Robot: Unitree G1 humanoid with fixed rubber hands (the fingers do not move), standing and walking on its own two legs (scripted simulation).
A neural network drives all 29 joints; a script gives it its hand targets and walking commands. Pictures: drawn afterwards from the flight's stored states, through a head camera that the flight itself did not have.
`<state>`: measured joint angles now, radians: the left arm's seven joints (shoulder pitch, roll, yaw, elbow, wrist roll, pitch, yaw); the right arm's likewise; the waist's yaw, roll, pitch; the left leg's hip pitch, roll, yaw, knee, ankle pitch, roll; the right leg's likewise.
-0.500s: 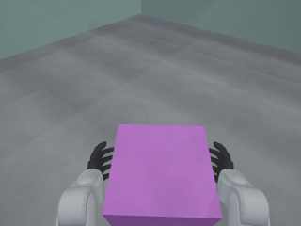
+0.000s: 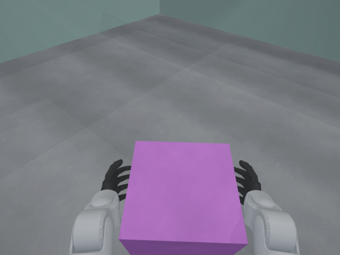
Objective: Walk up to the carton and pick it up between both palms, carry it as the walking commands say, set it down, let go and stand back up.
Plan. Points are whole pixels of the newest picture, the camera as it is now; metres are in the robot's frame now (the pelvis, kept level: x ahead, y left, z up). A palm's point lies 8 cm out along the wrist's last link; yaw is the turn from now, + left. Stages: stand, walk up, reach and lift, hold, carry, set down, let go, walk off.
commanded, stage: carry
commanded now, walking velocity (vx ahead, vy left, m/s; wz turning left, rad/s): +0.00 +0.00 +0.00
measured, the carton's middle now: (179, 206) +0.27 +0.00 +0.00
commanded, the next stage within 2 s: hold in 1.32 s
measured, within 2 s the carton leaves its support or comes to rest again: neither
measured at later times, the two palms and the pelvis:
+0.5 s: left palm (113, 190) +0.27 +0.15 +0.05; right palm (248, 192) +0.28 -0.15 +0.06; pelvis +0.01 +0.00 +0.00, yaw +0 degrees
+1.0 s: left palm (120, 190) +0.28 +0.13 +0.05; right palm (253, 192) +0.28 -0.17 +0.05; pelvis +0.00 -0.01 +0.00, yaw +0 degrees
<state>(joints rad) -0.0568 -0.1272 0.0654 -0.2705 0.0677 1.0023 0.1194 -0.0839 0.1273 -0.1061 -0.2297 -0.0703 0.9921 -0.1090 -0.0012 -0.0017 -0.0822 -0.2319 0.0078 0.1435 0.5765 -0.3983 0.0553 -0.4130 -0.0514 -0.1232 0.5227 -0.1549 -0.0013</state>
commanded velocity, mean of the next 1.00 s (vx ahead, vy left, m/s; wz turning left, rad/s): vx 0.00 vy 0.00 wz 0.00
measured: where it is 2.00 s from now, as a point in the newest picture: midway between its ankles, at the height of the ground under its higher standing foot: outside the picture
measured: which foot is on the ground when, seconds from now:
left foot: down 0.00-1.00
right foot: down 0.00-1.00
